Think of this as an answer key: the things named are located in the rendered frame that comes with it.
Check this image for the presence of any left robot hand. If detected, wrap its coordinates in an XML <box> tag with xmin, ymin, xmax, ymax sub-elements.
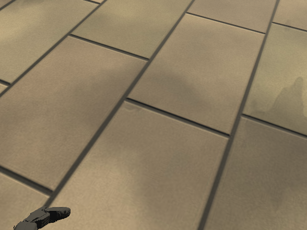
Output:
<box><xmin>13</xmin><ymin>206</ymin><xmax>71</xmax><ymax>230</ymax></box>

